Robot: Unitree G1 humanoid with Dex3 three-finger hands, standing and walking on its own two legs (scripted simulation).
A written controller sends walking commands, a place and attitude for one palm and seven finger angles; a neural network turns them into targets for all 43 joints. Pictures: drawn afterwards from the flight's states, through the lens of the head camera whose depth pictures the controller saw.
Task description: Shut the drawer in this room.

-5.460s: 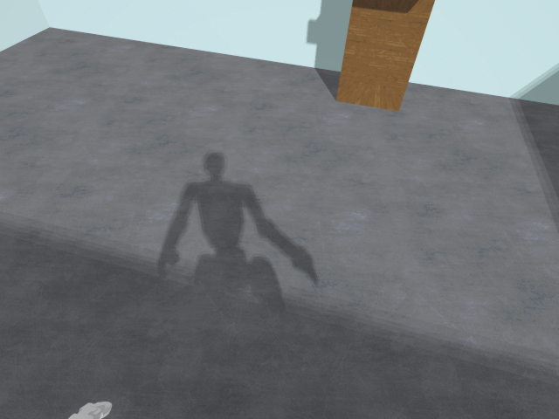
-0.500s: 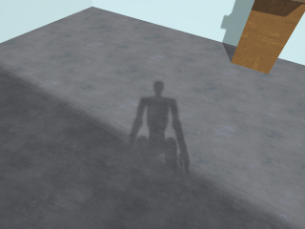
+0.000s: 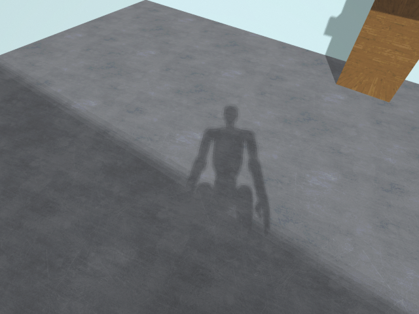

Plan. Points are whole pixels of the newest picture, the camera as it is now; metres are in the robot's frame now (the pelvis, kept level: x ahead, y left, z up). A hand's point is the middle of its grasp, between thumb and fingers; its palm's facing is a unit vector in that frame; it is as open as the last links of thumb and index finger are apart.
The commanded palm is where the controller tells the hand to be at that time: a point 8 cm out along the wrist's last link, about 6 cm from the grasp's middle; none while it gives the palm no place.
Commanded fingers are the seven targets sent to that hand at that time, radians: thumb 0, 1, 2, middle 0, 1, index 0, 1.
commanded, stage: turn or walk to find it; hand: left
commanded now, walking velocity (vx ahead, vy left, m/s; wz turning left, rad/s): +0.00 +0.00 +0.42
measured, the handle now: out of the picture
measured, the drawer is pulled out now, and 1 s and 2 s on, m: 0.20 0.20 0.20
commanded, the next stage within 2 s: stand and wait in 0.66 s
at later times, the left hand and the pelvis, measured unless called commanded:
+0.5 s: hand out of the picture +0.01 +0.19 -0.18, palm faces +0.00 -0.98 -0.20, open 7.4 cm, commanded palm none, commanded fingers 0.00 0.90 0.90 -0.20 -0.30 -0.20 -0.30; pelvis -0.01 +0.00 +0.00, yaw -4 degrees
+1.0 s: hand out of the picture +0.09 +0.21 -0.18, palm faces -0.13 -0.97 -0.19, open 7.4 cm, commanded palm none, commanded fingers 0.00 0.90 0.90 -0.20 -0.30 -0.20 -0.30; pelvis +0.00 +0.03 +0.00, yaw -10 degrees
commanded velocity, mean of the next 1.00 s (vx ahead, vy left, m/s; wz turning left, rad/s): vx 0.00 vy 0.00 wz -0.17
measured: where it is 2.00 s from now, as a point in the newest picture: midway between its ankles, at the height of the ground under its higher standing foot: outside the picture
